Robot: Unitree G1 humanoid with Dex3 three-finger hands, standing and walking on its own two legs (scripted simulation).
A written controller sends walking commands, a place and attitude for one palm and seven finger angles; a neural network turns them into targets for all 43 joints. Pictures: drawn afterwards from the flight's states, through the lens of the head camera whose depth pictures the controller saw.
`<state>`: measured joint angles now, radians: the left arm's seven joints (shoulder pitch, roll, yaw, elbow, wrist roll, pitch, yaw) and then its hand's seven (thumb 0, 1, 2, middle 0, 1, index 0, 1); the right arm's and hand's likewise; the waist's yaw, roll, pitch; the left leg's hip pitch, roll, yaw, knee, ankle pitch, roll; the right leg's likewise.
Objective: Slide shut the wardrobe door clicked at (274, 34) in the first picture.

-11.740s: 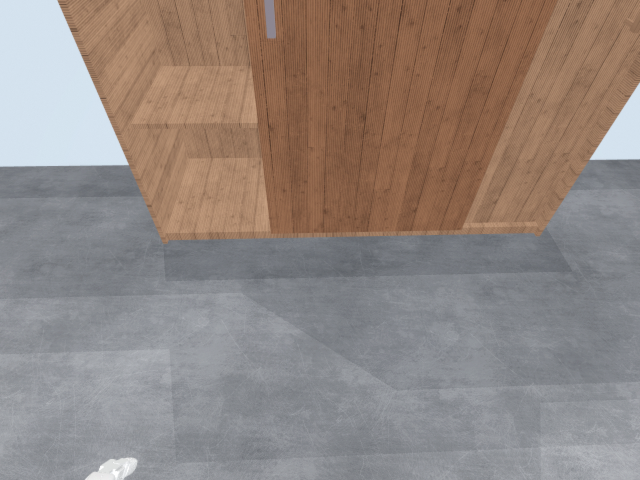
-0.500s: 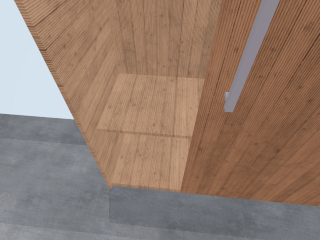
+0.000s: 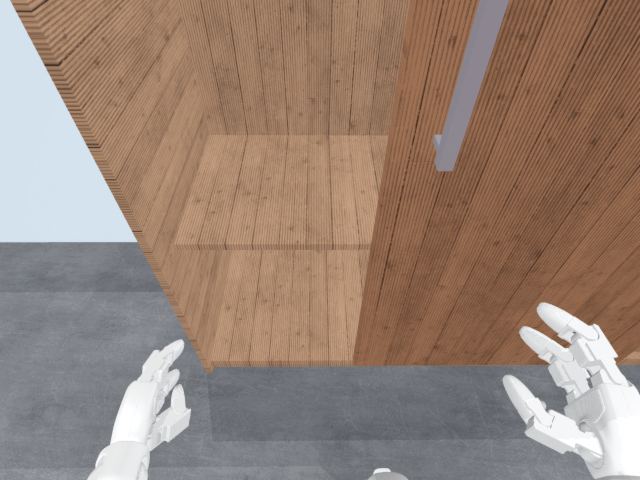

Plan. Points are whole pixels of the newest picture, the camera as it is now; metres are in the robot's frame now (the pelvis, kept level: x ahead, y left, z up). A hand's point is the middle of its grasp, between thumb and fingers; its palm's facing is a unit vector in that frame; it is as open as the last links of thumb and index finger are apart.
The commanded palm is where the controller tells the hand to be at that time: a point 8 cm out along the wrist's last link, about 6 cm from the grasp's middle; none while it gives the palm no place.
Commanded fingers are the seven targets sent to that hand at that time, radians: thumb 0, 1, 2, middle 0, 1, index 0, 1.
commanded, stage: raise the hand with hooked fingers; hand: right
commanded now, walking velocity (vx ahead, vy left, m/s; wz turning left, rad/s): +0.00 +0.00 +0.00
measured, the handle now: (470, 53) +0.52 -0.17 +0.28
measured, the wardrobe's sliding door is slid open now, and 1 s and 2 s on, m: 0.44 0.44 0.44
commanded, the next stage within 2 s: move the hooked fingers beside the handle in 1.52 s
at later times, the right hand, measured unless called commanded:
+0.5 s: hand (588, 300) +0.26 -0.25 +0.16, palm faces +0.04 +1.00 -0.09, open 12.5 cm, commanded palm +0.23 -0.31 +0.17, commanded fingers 0.00 0.38 -0.35 0.29 1.12 0.29 1.12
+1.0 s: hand out of the picture +0.30 -0.30 +0.25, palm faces +0.09 +0.99 -0.11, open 14.0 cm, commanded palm +0.26 -0.34 +0.26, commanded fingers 0.00 0.50 -0.30 0.30 1.20 0.30 1.20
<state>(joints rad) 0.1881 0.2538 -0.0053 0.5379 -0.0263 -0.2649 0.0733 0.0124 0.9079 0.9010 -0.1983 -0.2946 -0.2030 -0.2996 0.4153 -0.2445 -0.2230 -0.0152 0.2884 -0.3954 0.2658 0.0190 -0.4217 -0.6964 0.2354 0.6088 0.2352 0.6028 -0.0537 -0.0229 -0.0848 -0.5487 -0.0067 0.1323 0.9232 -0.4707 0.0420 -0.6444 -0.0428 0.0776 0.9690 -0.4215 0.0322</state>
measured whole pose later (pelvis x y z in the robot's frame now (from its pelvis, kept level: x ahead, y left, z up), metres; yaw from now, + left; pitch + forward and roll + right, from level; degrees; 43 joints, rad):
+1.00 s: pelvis +0.02 -0.02 +0.05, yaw +1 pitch -2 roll +1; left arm 0.20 0.25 -0.11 0.65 -0.07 -0.29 0.10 0.02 0.90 0.90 -0.20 -0.30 -0.21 -0.30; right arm -0.13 -0.48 -0.47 0.07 0.33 0.18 0.40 -0.01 0.50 -0.30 0.30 1.20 0.30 1.19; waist -0.07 -0.06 -0.03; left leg -0.15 0.02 0.09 0.47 -0.28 0.00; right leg -0.23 -0.01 0.02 0.52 -0.25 0.00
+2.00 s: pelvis +0.02 -0.02 +0.05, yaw +1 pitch -2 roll +0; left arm 0.20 0.27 -0.09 0.66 -0.08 -0.26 0.11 0.02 0.90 0.90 -0.20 -0.30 -0.21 -0.30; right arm -0.30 -0.45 -0.42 0.24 0.29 0.19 0.37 -0.01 0.50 -0.30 0.30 1.20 0.30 1.20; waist -0.04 -0.07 -0.03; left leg -0.16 0.01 0.08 0.47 -0.28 0.01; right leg -0.23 -0.02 0.01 0.49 -0.24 0.01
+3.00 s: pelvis +0.03 -0.02 +0.05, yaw +3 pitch +1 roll +1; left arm 0.30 0.28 -0.05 0.68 -0.07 -0.17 0.09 0.01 0.91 0.90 -0.20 -0.29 -0.21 -0.30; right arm -0.59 -0.45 -0.38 0.61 0.20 0.10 0.26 -0.01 0.50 -0.30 0.30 1.20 0.30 1.20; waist 0.03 -0.05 -0.05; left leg -0.21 0.00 0.05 0.46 -0.27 0.01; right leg -0.27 -0.02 -0.01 0.49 -0.25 0.00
